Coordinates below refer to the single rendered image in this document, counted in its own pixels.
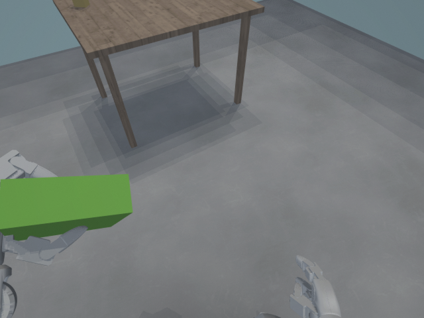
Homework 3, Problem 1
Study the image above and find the sponge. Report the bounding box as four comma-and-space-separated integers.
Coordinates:
0, 174, 133, 241

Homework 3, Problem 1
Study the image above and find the robot left forearm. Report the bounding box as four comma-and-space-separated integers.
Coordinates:
0, 265, 17, 318

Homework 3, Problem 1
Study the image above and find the robot right hand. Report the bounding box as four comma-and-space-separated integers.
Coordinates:
290, 255, 342, 318

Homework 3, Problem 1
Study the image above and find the robot left hand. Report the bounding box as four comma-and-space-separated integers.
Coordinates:
0, 150, 88, 266

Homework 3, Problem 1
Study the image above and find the table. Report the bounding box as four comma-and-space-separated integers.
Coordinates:
53, 0, 265, 148

